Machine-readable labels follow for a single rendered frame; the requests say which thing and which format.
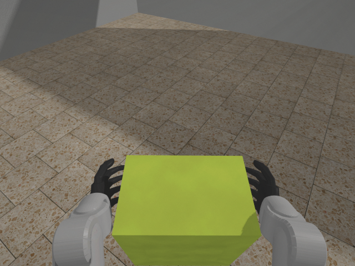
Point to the robot right hand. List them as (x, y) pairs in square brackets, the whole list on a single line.
[(266, 185)]

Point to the carton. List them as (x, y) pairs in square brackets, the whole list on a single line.
[(185, 210)]

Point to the robot left forearm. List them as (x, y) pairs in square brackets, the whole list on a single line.
[(78, 240)]

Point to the robot left hand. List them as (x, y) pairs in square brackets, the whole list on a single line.
[(102, 183)]

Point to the robot right forearm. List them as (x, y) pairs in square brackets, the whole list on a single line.
[(295, 242)]

